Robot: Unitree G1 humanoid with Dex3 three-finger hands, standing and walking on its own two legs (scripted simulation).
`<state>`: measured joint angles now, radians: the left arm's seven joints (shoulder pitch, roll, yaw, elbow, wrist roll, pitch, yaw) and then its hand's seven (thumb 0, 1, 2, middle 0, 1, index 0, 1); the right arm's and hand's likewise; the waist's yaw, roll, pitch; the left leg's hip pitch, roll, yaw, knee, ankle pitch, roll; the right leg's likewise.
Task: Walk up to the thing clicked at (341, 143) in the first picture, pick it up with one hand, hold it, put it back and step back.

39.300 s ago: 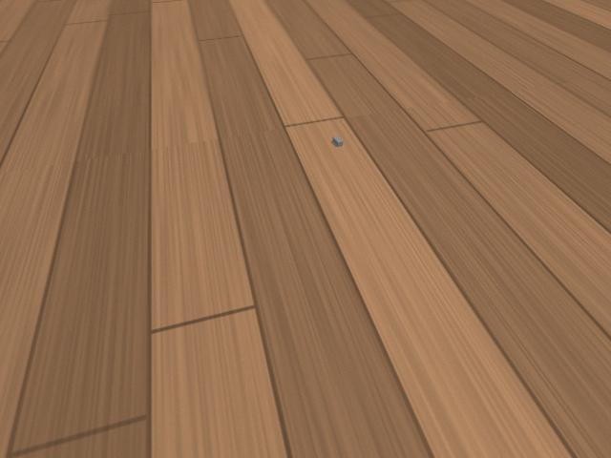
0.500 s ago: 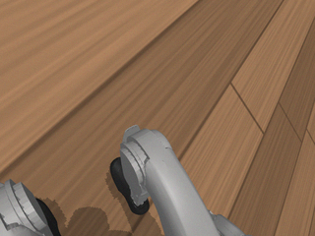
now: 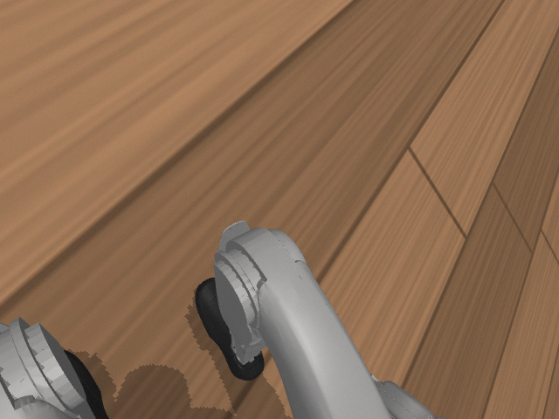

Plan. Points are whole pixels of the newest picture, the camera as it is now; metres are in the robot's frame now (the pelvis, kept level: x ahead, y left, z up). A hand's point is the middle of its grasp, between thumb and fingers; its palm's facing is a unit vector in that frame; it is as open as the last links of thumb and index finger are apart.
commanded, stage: close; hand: left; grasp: from above
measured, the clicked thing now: out of the picture +0.46 +0.41 -0.31
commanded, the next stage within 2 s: settle in 1.96 s
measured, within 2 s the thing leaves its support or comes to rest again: neither
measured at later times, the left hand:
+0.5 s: hand out of the picture +0.44 +0.39 -0.26, palm faces -0.30 -0.30 -0.91, open 6.6 cm
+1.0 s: hand out of the picture +0.44 +0.39 -0.26, palm faces -0.31 -0.30 -0.90, open 7.5 cm
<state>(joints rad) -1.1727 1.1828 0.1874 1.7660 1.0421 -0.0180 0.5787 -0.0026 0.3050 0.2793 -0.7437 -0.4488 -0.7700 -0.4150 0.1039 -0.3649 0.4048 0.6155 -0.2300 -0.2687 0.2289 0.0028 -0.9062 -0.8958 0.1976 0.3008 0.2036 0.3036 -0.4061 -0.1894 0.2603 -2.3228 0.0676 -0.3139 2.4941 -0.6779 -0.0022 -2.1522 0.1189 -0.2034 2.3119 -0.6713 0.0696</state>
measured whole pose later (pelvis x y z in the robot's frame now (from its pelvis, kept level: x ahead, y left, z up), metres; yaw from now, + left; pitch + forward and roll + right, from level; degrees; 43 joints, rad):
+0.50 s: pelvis +0.00 +0.00 +0.00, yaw +0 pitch +26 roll -16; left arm -1.18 1.19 0.20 1.78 1.04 -0.01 0.59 0.00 0.50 0.19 -0.90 -0.37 -0.93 -0.32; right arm 0.10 -0.37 0.41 0.62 -0.23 -0.27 0.23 0.00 -0.91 -0.90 0.20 0.30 0.20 0.30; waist -0.41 -0.19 0.26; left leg -2.32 0.07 -0.32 2.50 -0.68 -0.01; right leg -2.15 0.12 -0.21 2.31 -0.67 0.07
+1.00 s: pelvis +0.00 +0.00 +0.00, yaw +0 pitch +26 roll -16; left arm -1.19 1.18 0.18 1.78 1.03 0.00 0.59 0.00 0.42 0.17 -0.85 -0.34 -0.87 -0.30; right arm 0.10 -0.36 0.42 0.63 -0.23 -0.28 0.24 0.00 -0.91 -0.89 0.20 0.30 0.20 0.30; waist -0.41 -0.19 0.26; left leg -2.33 0.07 -0.31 2.50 -0.68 0.00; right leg -2.16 0.12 -0.21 2.31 -0.67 0.07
